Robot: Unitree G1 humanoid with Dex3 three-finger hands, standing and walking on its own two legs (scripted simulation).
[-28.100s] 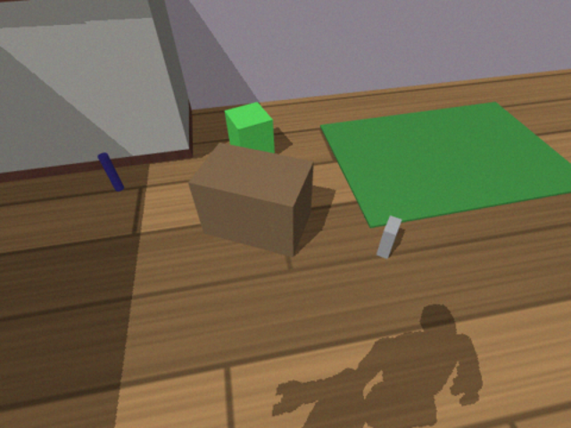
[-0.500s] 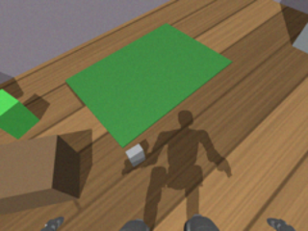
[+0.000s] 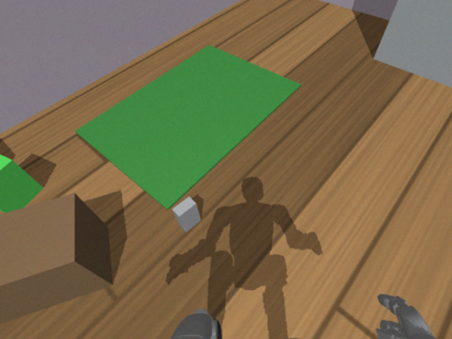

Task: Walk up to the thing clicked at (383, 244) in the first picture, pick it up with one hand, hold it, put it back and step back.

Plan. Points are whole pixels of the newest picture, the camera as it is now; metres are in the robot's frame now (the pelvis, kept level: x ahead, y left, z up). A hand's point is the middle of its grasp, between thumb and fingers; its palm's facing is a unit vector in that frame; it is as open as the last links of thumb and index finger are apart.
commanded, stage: step back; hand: left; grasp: from the side
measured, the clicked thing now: (187, 214) +0.68 +0.23 -0.67
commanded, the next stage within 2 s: stand in 1.90 s
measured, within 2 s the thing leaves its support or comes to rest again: neither
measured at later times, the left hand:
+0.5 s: hand out of the picture -0.03 +0.29 -0.14, palm faces +0.03 -0.93 -0.37, open 7.4 cm
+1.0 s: hand out of the picture -0.23 +0.28 -0.14, palm faces +0.08 -0.92 -0.39, open 7.4 cm
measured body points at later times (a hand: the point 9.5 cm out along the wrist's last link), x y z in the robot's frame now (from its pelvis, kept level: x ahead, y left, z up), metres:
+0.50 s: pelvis -0.15 +0.02 +0.01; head -0.09 +0.04 +0.46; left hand -0.03 +0.33 -0.11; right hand -0.05 -0.29 -0.10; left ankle -0.11 +0.13 -0.72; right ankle -0.19 -0.13 -0.64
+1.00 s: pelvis -0.31 +0.00 +0.01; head -0.27 +0.01 +0.45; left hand -0.24 +0.32 -0.11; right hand -0.21 -0.30 -0.12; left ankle -0.31 +0.11 -0.72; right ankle -0.26 -0.12 -0.71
